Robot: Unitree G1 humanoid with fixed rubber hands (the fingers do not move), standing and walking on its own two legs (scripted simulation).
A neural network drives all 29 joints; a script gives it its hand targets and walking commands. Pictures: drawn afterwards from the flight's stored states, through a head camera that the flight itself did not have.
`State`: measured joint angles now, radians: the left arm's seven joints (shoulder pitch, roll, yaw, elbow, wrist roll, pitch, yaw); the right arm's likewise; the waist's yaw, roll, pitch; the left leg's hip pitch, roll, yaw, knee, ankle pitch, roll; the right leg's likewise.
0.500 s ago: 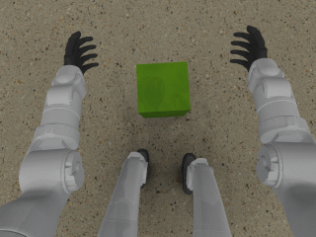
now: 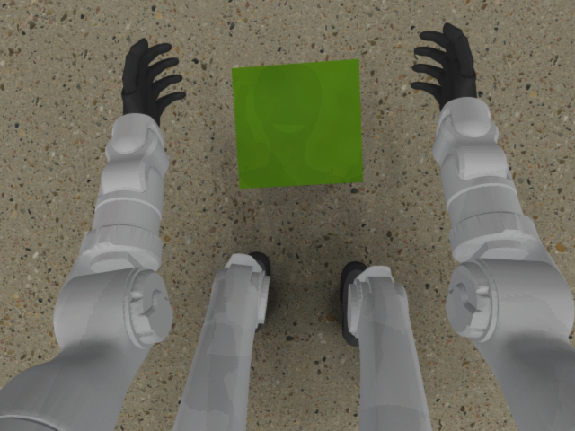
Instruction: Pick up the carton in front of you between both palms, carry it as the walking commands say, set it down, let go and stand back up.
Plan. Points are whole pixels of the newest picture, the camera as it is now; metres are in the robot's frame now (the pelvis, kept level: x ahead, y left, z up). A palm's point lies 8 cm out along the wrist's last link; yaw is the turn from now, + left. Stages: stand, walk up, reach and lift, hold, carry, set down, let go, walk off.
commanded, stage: reach and lift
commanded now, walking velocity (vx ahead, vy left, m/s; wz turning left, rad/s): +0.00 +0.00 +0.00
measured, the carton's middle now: (299, 135) +0.48 +0.04 -0.43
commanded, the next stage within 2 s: none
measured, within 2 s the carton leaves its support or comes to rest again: leaves its support in 1.40 s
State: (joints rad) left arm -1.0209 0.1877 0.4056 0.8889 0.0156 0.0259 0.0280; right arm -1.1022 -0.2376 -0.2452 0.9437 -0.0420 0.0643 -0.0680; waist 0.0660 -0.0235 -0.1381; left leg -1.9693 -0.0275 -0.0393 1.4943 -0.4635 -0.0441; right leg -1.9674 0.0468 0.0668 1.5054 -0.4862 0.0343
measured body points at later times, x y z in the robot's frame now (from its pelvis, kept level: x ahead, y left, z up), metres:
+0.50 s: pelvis -0.06 +0.00 -0.17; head +0.32 +0.01 +0.07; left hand +0.47 +0.22 -0.36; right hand +0.51 -0.15 -0.36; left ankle +0.06 +0.13 -0.52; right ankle +0.06 -0.13 -0.52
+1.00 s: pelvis -0.05 +0.00 -0.18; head +0.32 +0.01 +0.06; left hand +0.48 +0.20 -0.37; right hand +0.51 -0.13 -0.37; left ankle +0.06 +0.13 -0.52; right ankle +0.06 -0.13 -0.52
